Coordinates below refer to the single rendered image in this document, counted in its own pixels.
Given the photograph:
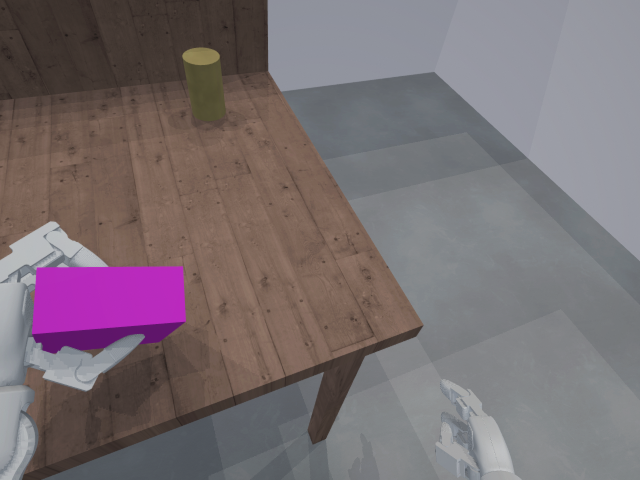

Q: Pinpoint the table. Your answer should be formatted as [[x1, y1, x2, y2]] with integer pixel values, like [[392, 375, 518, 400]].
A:
[[0, 0, 424, 480]]

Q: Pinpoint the left robot forearm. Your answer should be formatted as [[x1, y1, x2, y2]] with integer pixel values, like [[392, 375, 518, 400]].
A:
[[0, 385, 39, 480]]

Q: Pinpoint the robot right hand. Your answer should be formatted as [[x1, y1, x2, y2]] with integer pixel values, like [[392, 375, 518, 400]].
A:
[[435, 379, 515, 480]]

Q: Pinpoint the sponge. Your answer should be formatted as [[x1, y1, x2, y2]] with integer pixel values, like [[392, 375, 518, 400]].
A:
[[32, 266, 186, 354]]

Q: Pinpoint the robot left hand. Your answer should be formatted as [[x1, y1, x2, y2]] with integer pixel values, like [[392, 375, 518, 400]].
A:
[[0, 221, 145, 392]]

